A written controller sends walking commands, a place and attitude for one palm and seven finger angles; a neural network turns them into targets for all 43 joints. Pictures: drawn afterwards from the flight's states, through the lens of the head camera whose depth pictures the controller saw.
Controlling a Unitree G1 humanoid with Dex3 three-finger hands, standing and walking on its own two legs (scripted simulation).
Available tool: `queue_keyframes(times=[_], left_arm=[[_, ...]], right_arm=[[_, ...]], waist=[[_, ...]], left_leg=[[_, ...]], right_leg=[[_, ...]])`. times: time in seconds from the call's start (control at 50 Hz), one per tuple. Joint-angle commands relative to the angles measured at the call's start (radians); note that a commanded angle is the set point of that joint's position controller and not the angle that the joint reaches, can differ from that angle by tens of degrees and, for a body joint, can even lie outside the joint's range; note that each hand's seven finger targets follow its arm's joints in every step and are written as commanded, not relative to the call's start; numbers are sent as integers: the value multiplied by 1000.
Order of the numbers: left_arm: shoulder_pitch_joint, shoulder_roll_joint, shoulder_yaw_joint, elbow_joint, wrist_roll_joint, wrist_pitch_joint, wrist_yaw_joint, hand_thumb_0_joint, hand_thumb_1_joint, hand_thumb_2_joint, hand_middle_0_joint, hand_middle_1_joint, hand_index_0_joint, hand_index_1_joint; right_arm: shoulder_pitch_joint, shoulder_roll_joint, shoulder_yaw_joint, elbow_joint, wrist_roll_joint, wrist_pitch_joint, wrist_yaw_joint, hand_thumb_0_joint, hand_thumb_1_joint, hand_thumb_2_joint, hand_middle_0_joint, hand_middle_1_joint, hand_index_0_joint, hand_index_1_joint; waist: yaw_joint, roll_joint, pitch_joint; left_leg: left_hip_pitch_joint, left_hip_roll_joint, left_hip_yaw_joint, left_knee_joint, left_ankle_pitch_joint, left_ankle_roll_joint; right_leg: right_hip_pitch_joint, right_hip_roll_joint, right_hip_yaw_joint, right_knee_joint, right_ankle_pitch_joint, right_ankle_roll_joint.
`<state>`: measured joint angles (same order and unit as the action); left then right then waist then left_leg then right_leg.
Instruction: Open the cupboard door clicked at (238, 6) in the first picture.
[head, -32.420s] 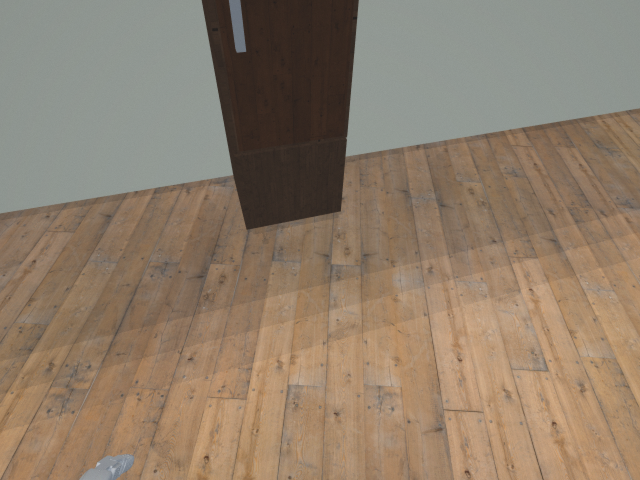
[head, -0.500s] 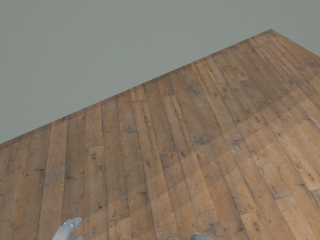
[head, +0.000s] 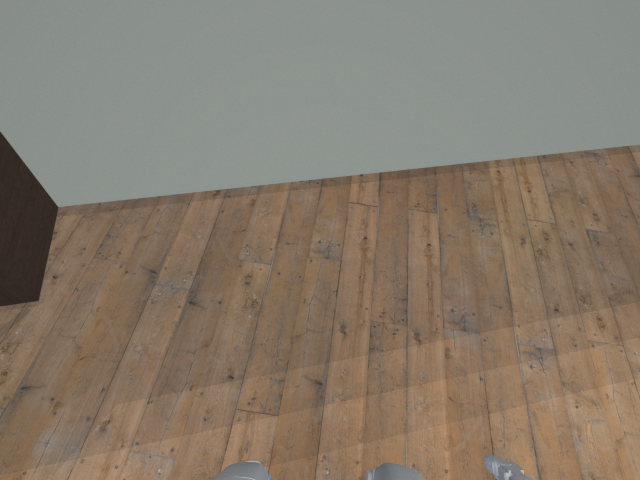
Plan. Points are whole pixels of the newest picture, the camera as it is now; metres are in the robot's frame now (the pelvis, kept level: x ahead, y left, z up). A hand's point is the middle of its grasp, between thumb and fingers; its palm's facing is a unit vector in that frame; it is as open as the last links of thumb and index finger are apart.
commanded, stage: turn to face it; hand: left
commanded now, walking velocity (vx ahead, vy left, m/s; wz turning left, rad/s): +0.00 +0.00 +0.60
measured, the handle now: out of the picture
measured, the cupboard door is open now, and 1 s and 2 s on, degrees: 46 46 46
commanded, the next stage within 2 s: take the last steps up to it in 1.54 s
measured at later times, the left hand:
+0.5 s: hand out of the picture +0.04 +0.16 -0.14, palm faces +0.29 -0.92 -0.25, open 7.4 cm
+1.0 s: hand out of the picture +0.01 +0.20 -0.14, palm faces +0.56 -0.78 -0.28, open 7.4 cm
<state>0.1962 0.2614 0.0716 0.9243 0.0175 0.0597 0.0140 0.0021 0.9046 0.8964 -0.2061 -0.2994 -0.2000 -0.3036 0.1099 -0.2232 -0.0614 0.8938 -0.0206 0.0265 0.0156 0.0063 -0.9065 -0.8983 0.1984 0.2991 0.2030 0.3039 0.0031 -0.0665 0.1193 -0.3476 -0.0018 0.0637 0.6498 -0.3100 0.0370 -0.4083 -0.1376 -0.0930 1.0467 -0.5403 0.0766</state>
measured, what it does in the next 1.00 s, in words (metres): steps on the spot, turning left: right foot, then left foot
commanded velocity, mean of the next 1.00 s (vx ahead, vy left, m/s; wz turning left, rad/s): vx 0.00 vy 0.00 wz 0.60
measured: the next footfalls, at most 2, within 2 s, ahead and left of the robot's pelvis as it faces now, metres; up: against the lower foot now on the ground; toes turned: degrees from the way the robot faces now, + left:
right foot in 0.30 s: +0.07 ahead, -0.15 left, +0.00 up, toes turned +8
left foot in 0.64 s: +0.01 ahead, +0.09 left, +0.00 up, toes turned +29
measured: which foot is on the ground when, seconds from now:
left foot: down 0.00-0.28, up 0.30-0.62, down 0.64-1.00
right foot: up 0.00-0.28, down 0.30-0.64, up 0.66-1.00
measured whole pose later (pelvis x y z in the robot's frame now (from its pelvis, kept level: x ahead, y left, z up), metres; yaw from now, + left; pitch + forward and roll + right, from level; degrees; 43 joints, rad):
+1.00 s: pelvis +0.03 -0.05 +0.01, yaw +35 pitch +1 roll +0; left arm 0.12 0.25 0.06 0.87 0.01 0.04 0.00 0.00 0.90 0.90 -0.20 -0.30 -0.20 -0.30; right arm 0.17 -0.22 -0.06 0.92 -0.02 0.05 0.00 0.01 -0.90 -0.90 0.20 0.30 0.21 0.30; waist -0.02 0.02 0.09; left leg -0.32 -0.03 -0.10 0.54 -0.24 -0.01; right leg -0.34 -0.04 -0.02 0.70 -0.37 0.08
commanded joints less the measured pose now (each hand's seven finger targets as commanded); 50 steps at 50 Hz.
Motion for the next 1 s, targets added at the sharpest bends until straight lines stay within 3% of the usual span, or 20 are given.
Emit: queue_keyframes(times=[0.0, 0.14, 0.22, 0.24, 0.26, 0.28, 0.3, 0.32, 0.38, 0.5, 0.58, 0.6, 0.62, 0.64, 0.66, 0.7, 0.74, 0.8, 0.94, 0.98], left_arm=[[-56, 67, 21, -102, 3, -25, -6, 0, 900, 900, -200, -300, -200, -300], [-59, 50, 13, -111, -3, -29, -5, 0, 900, 900, -200, -300, -200, -300], [44, 63, 21, -92, -7, -46, 1, 0, 900, 900, -200, -300, -200, -300], [89, 107, 33, -86, -1, -56, 8, 0, 900, 900, -200, -300, -200, -300], [112, 205, 52, -88, 16, -66, 17, 0, 900, 900, -200, -300, -200, -300], [86, 228, 47, -102, 12, -63, 21, 0, 900, 900, -200, -300, -200, -300], [23, 188, 32, -116, 7, -60, 21, 0, 900, 900, -200, -300, -200, -300], [-29, 125, 25, -124, 6, -67, 24, 0, 900, 900, -200, -300, -200, -300], [-34, 92, 11, -126, 3, -71, 23, 0, 900, 900, -200, -300, -200, -300], [100, 156, 35, -78, 11, -72, 20, 0, 900, 900, -200, -300, -200, -300], [62, 162, 45, -74, 1, -68, 11, 0, 900, 900, -200, -300, -200, -300], [51, 131, 40, -93, -8, -64, 7, 0, 900, 900, -200, -300, -200, -300], [11, 52, 16, -135, -15, -60, -3, 0, 900, 900, -200, -300, -200, -300], [-64, 68, 10, -155, -4, -43, 7, 0, 900, 900, -200, -300, -200, -300], [-91, 68, 9, -167, -3, -39, 7, 0, 900, 900, -200, -300, -200, -300], [-73, 66, 18, -115, -2, -31, 6, 0, 900, 900, -200, -300, -200, -300], [-39, 70, 21, -94, -1, -24, -3, 0, 900, 900, -200, -300, -200, -300], [-41, 61, 19, -93, -1, -24, -7, 0, 900, 900, -200, -300, -200, -300], [-4, 54, 15, -103, -8, -41, -2, 0, 900, 900, -200, -300, -200, -300], [84, 114, 31, -87, -3, -62, 7, 0, 900, 900, -200, -300, -200, -300]], right_arm=[[59, -203, -47, -44, -6, -9, -31, 0, -900, -900, 200, 300, 200, 300], [60, -215, -57, -47, -10, 1, -22, 0, -900, -900, 200, 300, 200, 300], [2, -204, -61, -66, -1, 10, -20, 0, -900, -900, 200, 300, 200, 300], [-9, -166, -57, -78, 7, 10, -17, 0, -900, -900, 200, 300, 200, 300], [0, -97, -49, -95, 16, 10, -11, 0, -900, -900, 200, 300, 200, 300], [-22, -124, -53, -103, 8, 11, -7, 0, -900, -900, 200, 300, 200, 300], [-5, -129, -53, -95, 1, 17, 1, 0, -900, -900, 200, 300, 200, 300], [9, -121, -55, -67, -2, 24, 2, 0, -900, -900, 200, 300, 200, 300], [22, -90, -41, -45, 4, 32, 12, 0, -900, -900, 200, 300, 200, 300], [-69, -47, -13, -62, 13, 17, 18, 0, -900, -900, 200, 300, 200, 300], [39, -90, -23, -41, 9, 2, 13, 0, -900, -900, 200, 300, 200, 300], [115, -163, -43, -24, 2, -7, 8, 0, -900, -900, 200, 300, 200, 300], [194, -277, -75, -15, -4, -11, -3, 0, -900, -900, 200, 300, 200, 300], [244, -296, -74, 13, 1, 1, -14, 0, -900, -900, 200, 300, 200, 300], [218, -273, -67, 1, -2, 0, -20, 0, -900, -900, 200, 300, 200, 300], [116, -221, -53, -23, -5, -7, -35, 0, -900, -900, 200, 300, 200, 300], [65, -200, -43, -38, -2, -10, -35, 0, -900, -900, 200, 300, 200, 300], [61, -207, -45, -41, -5, -11, -31, 0, -900, -900, 200, 300, 200, 300], [24, -214, -60, -50, -7, 5, -22, 0, -900, -900, 200, 300, 200, 300], [-5, -166, -56, -66, 9, 5, -17, 0, -900, -900, 200, 300, 200, 300]], waist=[[-32, 246, -150], [-31, 219, -152], [24, 216, -166], [50, 112, -179], [64, -186, -183], [64, -224, -153], [26, -127, -119], [-9, -146, -104], [-21, -159, -126], [48, -125, -167], [-20, -95, -209], [-64, 77, -267], [-109, 392, -285], [-124, 308, -287], [-106, 196, -229], [-60, 287, -201], [-28, 246, -172], [-21, 186, -162], [1, 237, -166], [52, 117, -203]], left_leg=[[165, 250, -313, -309, 348, 115], [113, 215, -362, -307, 224, 118], [-27, 157, -372, -217, 212, 72], [-125, 91, -335, -126, 100, 25], [-286, -53, -165, 107, -151, -57], [-274, -51, -116, 383, -309, -71], [-249, -13, -151, 513, -249, -63], [-268, 8, -145, 571, -188, -74], [-233, 29, -73, 517, -131, -106], [-125, 7, 36, 131, -150, -100], [127, -9, 50, -177, 69, -68], [324, 106, -80, -236, 294, -21], [467, 392, -470, -251, 747, 137], [433, 433, -465, -228, 873, 214], [364, 418, -412, -240, 760, 212], [276, 296, -346, -259, 628, 154], [213, 238, -293, -288, 484, 117], [179, 226, -313, -310, 354, 118], [65, 179, -379, -236, 333, 96], [-90, 89, -324, -99, 185, 17]], right_leg=[[-155, 19, 99, 108, 112, 7], [-9, 87, 64, -207, 104, 1], [245, 124, 43, -508, 258, -14], [365, 44, 122, -669, 268, -33], [442, -217, 407, -803, 211, -127], [301, -376, 503, -833, 268, -222], [207, -329, 398, -816, 250, -239], [211, -255, 339, -788, 357, -217], [284, -174, 106, -692, 704, -181], [423, -214, 31, -585, 945, -177], [309, -201, -44, -415, 863, -103], [144, -152, -90, -240, 655, -49], [-165, 4, -89, -4, -69, 27], [-192, 12, 45, 97, -144, 7], [-199, -7, 64, 133, -76, 2], [-180, 3, 105, 149, 43, 10], [-143, 22, 100, 123, 119, 9], [-100, 44, 89, 4, 124, 10], [147, 125, 46, -403, 183, -5], [385, 33, 127, -682, 306, -25]])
